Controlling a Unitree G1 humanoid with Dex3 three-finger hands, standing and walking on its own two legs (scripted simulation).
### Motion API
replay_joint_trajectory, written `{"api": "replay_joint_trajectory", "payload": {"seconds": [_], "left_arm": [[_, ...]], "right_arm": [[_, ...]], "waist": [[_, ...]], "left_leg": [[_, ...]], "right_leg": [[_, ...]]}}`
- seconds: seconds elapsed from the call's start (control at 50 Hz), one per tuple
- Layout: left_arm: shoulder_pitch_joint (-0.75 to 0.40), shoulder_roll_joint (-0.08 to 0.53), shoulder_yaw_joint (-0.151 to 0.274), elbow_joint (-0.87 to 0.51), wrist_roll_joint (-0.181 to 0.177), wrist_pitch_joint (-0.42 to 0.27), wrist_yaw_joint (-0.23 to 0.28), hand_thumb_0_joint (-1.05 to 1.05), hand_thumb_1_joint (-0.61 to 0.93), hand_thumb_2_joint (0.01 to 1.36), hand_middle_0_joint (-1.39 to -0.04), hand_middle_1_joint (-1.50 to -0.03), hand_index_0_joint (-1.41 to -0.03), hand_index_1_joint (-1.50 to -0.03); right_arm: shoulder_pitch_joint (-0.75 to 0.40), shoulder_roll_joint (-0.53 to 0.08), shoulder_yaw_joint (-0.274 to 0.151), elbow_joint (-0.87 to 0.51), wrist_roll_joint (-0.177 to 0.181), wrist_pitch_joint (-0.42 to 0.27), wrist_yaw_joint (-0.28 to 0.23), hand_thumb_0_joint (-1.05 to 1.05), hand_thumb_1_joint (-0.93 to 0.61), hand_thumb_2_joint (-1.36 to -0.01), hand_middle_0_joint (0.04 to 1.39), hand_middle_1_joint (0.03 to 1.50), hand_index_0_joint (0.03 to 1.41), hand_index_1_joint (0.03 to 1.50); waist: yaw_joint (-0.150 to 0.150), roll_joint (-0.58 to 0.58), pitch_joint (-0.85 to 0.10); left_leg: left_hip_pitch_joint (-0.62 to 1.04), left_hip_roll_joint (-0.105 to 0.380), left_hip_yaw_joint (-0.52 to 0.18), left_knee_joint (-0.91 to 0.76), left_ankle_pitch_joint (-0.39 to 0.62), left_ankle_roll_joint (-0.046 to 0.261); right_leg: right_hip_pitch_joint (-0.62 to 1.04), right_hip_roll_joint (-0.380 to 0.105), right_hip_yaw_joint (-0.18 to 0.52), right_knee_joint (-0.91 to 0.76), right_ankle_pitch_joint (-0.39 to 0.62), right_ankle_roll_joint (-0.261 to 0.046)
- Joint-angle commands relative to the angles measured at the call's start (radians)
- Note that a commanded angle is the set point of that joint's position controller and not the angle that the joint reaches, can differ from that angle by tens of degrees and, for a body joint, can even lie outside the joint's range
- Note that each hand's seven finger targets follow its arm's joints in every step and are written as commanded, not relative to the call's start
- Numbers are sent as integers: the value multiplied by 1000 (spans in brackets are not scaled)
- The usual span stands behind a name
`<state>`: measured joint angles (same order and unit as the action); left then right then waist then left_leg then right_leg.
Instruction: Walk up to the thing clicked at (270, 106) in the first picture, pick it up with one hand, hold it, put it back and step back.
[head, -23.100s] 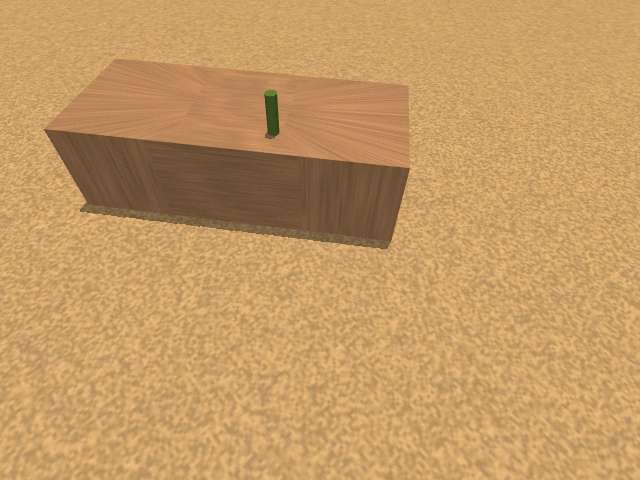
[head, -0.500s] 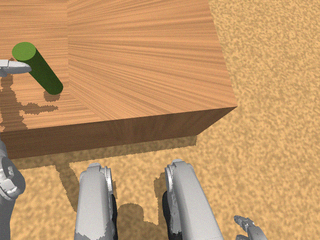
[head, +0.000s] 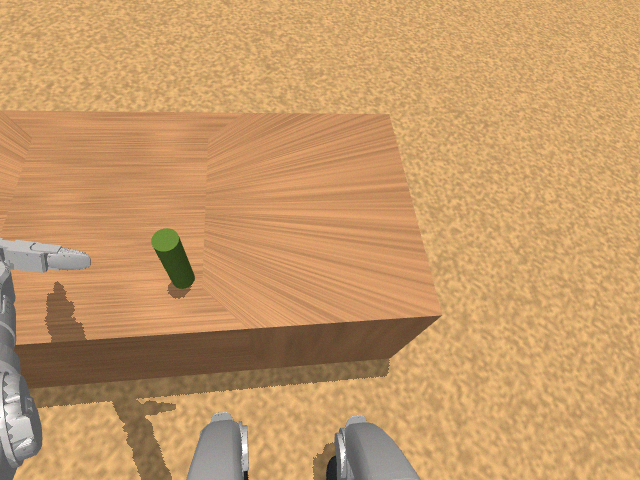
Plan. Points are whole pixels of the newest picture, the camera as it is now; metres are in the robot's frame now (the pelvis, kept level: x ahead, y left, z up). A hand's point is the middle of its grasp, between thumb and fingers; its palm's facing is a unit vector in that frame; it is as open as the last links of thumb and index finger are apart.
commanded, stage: home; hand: left
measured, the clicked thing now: (175, 261) +0.48 +0.21 -0.21
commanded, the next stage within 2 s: none
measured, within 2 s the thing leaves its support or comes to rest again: neither
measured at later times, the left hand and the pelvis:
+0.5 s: hand (118, 403) +0.22 +0.20 -0.01, palm faces +0.17 -0.94 -0.29, open 17.4 cm; pelvis +0.02 +0.00 +0.06, yaw +1 degrees
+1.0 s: hand (150, 437) +0.19 +0.16 -0.01, palm faces +0.13 -0.95 -0.27, open 17.5 cm; pelvis +0.03 -0.02 +0.06, yaw +2 degrees
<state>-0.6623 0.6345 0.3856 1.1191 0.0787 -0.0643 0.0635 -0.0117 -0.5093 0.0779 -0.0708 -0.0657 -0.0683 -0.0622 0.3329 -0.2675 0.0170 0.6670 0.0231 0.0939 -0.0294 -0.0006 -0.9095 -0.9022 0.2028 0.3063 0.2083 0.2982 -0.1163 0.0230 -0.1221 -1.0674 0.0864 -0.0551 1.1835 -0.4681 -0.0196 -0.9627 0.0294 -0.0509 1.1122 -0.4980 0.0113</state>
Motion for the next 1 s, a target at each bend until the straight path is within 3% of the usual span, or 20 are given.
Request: {"api": "replay_joint_trajectory", "payload": {"seconds": [0.0, 0.04, 0.12, 0.14, 0.16, 0.18, 0.2, 0.22, 0.24, 0.3, 0.36, 0.42, 0.5, 0.52, 0.62, 0.64, 0.68, 0.78, 0.96, 0.98], "left_arm": [[-155, 87, -83, -191, -19, -26, 25, 0, -488, 91, -58, -62, -59, -61], [-3, -17, -136, -153, -34, -3, 27, 0, -520, 72, -55, -57, -55, -56], [144, -20, -131, -420, -63, 10, 45, 0, -510, 77, -55, -57, -56, -57], [174, -38, -143, -405, -66, 20, 51, 0, -499, 84, -56, -59, -57, -58], [146, 15, -109, -594, -71, 9, 65, 0, -505, 80, -55, -58, -56, -57], [255, -19, -124, -531, -72, 21, 74, 0, -525, 68, -53, -54, -54, -53], [223, 13, -101, -711, -81, 9, 85, 0, -525, 68, -53, -54, -54, -53], [357, -47, -129, -633, -81, 22, 90, 0, -536, 62, -52, -53, -53, -52], [389, -57, -130, -688, -87, 22, 94, 0, -515, 74, -54, -56, -55, -55], [494, -176, -210, -779, -96, 26, 99, 0, -529, 67, -54, -54, -54, -54], [616, -240, -271, -867, -102, 39, 99, 0, -538, 61, -52, -53, -53, -52], [831, -334, -345, -948, -116, 62, 93, 0, -550, 54, -51, -51, -52, -50], [951, -351, -367, -993, -114, 95, 88, 0, -536, 62, -52, -53, -53, -52], [919, -337, -365, -1011, -112, 99, 88, 0, -569, 43, -49, -47, -49, -47], [862, -263, -303, -1151, -102, 98, 90, 0, -579, 37, -48, -46, -49, -45], [898, -300, -326, -1086, -99, 107, 86, 0, -557, 50, -50, -49, -51, -49], [879, -286, -313, -1123, -100, 111, 89, 0, -585, 34, -48, -45, -48, -45], [1030, -371, -378, -1068, -100, 139, 83, 0, -600, 25, -46, -43, -47, -42], [1001, -323, -335, -1091, -94, 150, 88, 0, -563, 47, -49, -49, -50, -48], [945, -198, -300, -795, 5, 101, 38, 0, -600, 28, -46, -44, -47, -43]], "right_arm": [[94, -178, -83, -74, 6, -42, -19, 0, -891, -900, 201, 301, 201, 301], [72, -174, -87, -91, 15, -51, -22, 0, -894, -902, 201, 301, 201, 301], [35, -161, -93, -143, 31, -54, -40, 0, -896, -903, 201, 302, 201, 302], [19, -157, -89, -146, 32, -57, -47, 0, -896, -903, 201, 302, 201, 302], [13, -147, -88, -166, 34, -62, -54, 0, -896, -903, 201, 302, 201, 302], [-6, -138, -77, -169, 33, -65, -60, 0, -896, -903, 201, 302, 201, 302], [-26, -130, -73, -186, 33, -71, -67, 0, -896, -903, 201, 302, 201, 302], [-37, -121, -67, -187, 32, -74, -73, 0, -896, -903, 201, 302, 201, 302], [-49, -119, -65, -198, 30, -79, -79, 0, -896, -903, 201, 302, 201, 302], [-85, -93, -51, -215, 21, -93, -99, 0, -896, -903, 201, 302, 201, 302], [-120, -87, -47, -236, 15, -107, -108, 0, -896, -903, 201, 302, 201, 302], [-141, -75, -43, -252, 15, -121, -111, 0, -896, -903, 201, 302, 201, 302], [-165, -67, -41, -257, 12, -130, -116, 0, -896, -903, 201, 302, 201, 302], [-172, -68, -38, -256, 11, -132, -117, 0, -896, -903, 201, 302, 201, 302], [-174, -54, -33, -263, 1, -138, -132, 0, -896, -903, 201, 302, 201, 302], [-174, -51, -30, -267, -2, -144, -135, 0, -896, -903, 201, 302, 201, 302], [-179, -44, -24, -265, -8, -151, -138, 0, -896, -903, 201, 302, 201, 302], [-183, -44, -27, -278, -11, -166, -130, 0, -896, -903, 201, 302, 201, 302], [-185, -60, -39, -290, -3, -181, -119, 0, -896, -903, 201, 301, 201, 301], [-170, -159, -83, -75, -101, -144, -64, 0, -898, -904, 201, 301, 201, 301]], "waist": [[22, 145, -319], [24, 81, -268], [63, 78, -290], [57, 67, -262], [82, 105, -314], [74, 86, -262], [98, 111, -277], [84, 108, -224], [92, 113, -201], [80, 110, -155], [90, 117, -148], [92, 46, -124], [82, -67, -70], [80, -79, -60], [88, -43, -74], [73, -54, -59], [79, -2, -54], [99, -2, -73], [106, -38, -27], [118, -23, 1]], "left_leg": [[501, -27, 19, -256, 267, 12], [497, -26, 19, -301, 263, 11], [559, -40, 35, -377, 298, 10], [566, -42, 37, -395, 286, 9], [597, -48, 45, -406, 303, 9], [591, -51, 50, -417, 286, 11], [619, -51, 51, -438, 283, 9], [615, -52, 54, -452, 255, 9], [619, -50, 57, -466, 247, 10], [645, -50, 58, -494, 212, 9], [676, -54, 67, -508, 193, 7], [685, -58, 75, -502, 232, 14], [650, -62, 84, -474, 274, 30], [644, -62, 84, -473, 275, 32], [665, -74, 100, -454, 276, 39], [666, -75, 103, -452, 273, 40], [665, -81, 105, -450, 256, 35], [673, -84, 96, -453, 282, 31], [633, -76, 87, -466, 234, 34], [718, -24, 19, -513, 323, 25]], "right_leg": [[172, 11, -16, -234, 241, -49], [222, 14, -23, -271, 247, -46], [348, 8, -19, -336, 286, -43], [361, 9, -20, -348, 280, -41], [406, 4, -13, -357, 299, -41], [411, 3, -12, -368, 288, -38], [430, 2, -12, -373, 282, -39], [427, 2, -11, -381, 260, -39], [426, 2, -8, -390, 252, -40], [435, -1, -8, -410, 229, -37], [443, -4, -8, -427, 210, -36], [469, -4, -8, -445, 244, -24], [491, -8, -1, -460, 304, -4], [489, -8, -1, -456, 307, -3], [504, -31, 29, -464, 337, 8], [499, -32, 33, -462, 335, 9], [503, -42, 45, -472, 310, 7], [521, -40, 27, -465, 324, 0], [493, -24, 6, -460, 255, -5], [574, -94, 64, -482, 298, -47]]}}
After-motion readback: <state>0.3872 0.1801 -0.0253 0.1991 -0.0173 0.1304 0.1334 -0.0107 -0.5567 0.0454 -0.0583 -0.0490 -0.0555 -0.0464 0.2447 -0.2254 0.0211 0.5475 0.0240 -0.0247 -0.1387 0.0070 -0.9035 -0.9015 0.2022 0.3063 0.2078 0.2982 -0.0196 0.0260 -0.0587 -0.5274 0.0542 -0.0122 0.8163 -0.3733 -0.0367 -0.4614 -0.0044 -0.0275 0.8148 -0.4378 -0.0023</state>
